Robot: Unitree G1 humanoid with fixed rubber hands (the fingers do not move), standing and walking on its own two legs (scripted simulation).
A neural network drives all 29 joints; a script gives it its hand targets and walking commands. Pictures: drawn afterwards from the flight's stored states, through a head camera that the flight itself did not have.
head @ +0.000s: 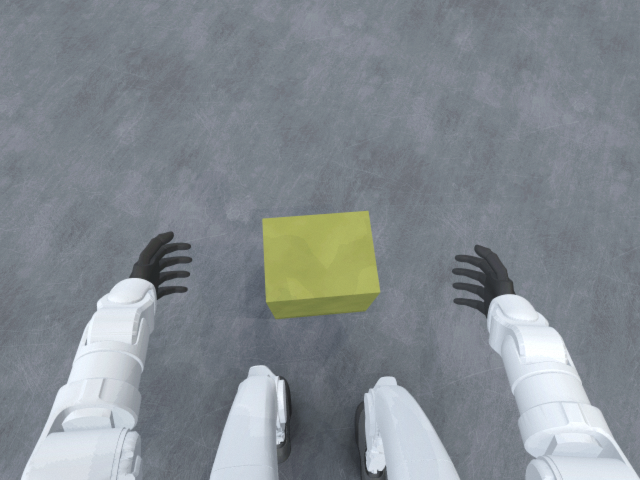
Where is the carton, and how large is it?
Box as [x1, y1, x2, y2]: [262, 211, 379, 318]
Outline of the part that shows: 368,211 262,219 266,302 275,318 362,311 367,308 379,293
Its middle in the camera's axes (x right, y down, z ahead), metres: -0.01 +0.07 +1.01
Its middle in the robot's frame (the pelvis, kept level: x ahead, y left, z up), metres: +0.50 +0.01 -0.56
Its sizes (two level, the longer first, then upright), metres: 0.257 0.202 0.253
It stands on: the floor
